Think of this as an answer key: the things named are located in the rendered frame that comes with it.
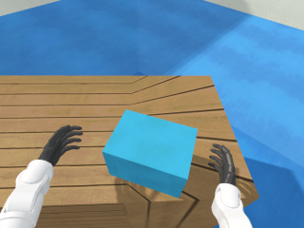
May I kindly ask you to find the left robot hand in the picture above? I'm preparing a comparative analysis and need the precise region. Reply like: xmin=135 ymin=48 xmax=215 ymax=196
xmin=38 ymin=124 xmax=84 ymax=167

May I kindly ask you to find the right robot hand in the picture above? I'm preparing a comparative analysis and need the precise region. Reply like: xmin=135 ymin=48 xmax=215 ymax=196
xmin=208 ymin=143 xmax=237 ymax=186

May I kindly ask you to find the robot left forearm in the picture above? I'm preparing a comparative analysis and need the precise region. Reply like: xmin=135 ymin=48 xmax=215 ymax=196
xmin=0 ymin=160 xmax=54 ymax=228

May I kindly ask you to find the carton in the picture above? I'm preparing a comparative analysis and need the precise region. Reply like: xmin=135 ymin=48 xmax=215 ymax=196
xmin=102 ymin=109 xmax=198 ymax=198

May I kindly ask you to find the robot right forearm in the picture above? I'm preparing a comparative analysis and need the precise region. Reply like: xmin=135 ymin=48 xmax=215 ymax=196
xmin=211 ymin=183 xmax=253 ymax=228

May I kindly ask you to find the pedestal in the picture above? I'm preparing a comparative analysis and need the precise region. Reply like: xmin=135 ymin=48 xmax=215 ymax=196
xmin=0 ymin=75 xmax=259 ymax=228

